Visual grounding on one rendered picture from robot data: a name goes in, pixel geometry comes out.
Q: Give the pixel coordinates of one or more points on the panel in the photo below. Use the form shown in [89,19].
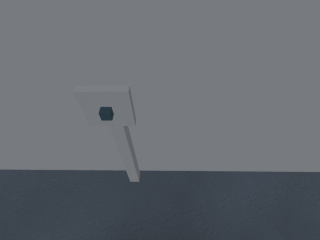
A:
[92,97]

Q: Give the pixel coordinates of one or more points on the button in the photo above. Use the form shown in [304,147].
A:
[106,113]

